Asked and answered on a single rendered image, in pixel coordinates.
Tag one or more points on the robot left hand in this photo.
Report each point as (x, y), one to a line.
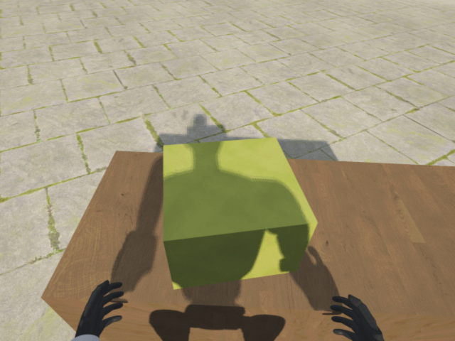
(91, 322)

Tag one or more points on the robot right hand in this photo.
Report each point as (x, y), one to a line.
(363, 323)

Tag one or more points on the carton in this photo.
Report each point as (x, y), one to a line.
(232, 210)

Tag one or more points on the pedestal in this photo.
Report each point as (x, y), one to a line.
(385, 235)

